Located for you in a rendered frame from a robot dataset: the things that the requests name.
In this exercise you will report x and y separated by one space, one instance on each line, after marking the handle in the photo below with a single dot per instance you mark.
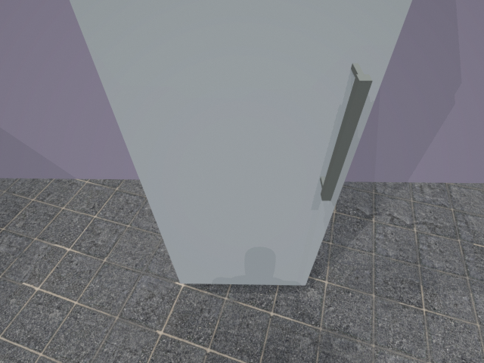
357 98

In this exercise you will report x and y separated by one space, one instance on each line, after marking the fridge door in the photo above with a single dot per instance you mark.
230 110

